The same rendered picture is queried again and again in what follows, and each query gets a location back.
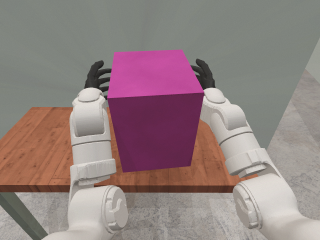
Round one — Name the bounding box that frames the right robot hand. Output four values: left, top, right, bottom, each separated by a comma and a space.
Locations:
190, 58, 216, 90

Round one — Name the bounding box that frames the table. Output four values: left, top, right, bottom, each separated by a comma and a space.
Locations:
0, 107, 258, 240

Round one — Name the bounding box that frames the left robot upper arm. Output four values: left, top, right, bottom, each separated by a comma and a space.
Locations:
42, 185, 129, 240

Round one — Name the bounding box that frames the robot right forearm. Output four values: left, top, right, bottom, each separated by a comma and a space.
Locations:
200, 88, 299, 209

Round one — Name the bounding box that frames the robot left forearm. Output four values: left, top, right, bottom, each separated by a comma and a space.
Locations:
67, 87, 117, 226

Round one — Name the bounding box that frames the right robot upper arm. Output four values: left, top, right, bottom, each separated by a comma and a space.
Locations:
232, 173, 320, 240

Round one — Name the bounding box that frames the carton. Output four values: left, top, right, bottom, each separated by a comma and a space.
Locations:
107, 49, 205, 173

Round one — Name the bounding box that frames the left robot hand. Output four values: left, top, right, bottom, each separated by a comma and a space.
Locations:
84, 60, 112, 100

